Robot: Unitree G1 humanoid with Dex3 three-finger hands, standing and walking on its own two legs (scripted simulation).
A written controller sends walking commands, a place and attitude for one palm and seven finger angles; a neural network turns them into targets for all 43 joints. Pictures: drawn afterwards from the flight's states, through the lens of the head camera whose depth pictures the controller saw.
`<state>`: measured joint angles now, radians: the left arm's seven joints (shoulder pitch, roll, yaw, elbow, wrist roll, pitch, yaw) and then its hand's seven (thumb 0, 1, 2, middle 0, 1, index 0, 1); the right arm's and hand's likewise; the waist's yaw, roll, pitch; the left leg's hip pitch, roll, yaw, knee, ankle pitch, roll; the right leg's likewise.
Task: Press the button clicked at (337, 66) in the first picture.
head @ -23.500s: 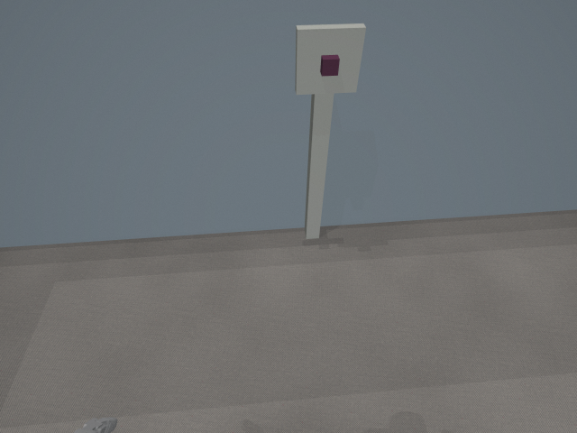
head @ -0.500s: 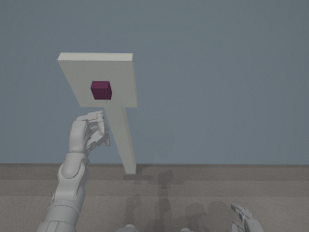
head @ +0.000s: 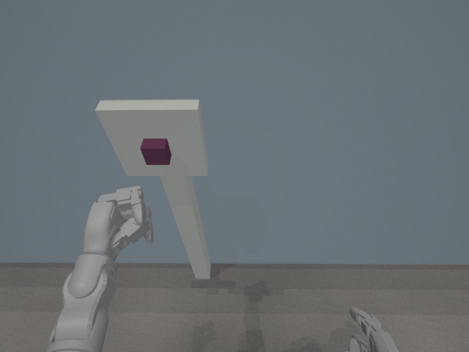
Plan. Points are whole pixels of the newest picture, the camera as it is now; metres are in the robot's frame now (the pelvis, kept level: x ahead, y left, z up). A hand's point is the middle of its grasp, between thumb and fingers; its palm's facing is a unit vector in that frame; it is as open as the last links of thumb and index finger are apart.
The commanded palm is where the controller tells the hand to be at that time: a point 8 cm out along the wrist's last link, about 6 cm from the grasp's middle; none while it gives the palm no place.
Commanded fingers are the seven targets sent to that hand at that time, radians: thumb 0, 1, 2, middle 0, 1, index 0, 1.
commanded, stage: draw the hand back to the body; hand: left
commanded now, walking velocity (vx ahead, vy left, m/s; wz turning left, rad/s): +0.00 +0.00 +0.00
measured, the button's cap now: (156, 150) +0.46 +0.17 +0.08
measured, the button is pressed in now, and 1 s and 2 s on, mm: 0 0 0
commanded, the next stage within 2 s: step back with the hand held close in 1.22 s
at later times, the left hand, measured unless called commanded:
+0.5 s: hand (79, 253) +0.23 +0.21 +0.14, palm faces +0.24 -0.93 -0.28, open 3.1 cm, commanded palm +0.18 +0.26 +0.16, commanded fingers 0.00 0.90 0.90 -1.30 -1.50 -1.30 -1.50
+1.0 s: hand out of the picture +0.19 +0.26 +0.20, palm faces +0.42 -0.82 -0.40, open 3.1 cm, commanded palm +0.14 +0.30 +0.22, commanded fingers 0.00 0.90 0.90 -1.30 -1.50 -1.30 -1.50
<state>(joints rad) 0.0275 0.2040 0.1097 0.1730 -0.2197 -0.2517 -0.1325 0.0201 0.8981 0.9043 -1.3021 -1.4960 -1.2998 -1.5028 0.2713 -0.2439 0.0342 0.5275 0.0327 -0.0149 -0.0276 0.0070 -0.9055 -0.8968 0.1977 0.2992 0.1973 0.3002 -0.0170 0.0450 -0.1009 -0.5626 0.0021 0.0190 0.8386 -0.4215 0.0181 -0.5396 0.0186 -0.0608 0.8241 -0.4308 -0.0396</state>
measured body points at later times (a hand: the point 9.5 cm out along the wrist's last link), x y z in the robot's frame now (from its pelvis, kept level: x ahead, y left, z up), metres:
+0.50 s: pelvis +0.00 +0.01 +0.03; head -0.01 -0.01 +0.48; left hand +0.21 +0.26 +0.15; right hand +0.20 -0.21 -0.04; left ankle +0.00 +0.11 -0.70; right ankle -0.01 -0.09 -0.70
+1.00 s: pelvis +0.01 +0.02 +0.04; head -0.02 +0.00 +0.49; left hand +0.16 +0.30 +0.23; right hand +0.21 -0.19 -0.04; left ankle +0.00 +0.11 -0.70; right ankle -0.01 -0.09 -0.70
